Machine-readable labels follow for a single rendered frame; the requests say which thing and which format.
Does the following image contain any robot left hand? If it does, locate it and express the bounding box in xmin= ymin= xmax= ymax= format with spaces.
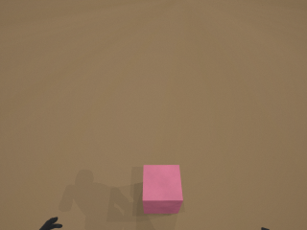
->
xmin=39 ymin=217 xmax=62 ymax=230

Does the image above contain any carton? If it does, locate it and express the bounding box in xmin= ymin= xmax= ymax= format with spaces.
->
xmin=142 ymin=165 xmax=183 ymax=214

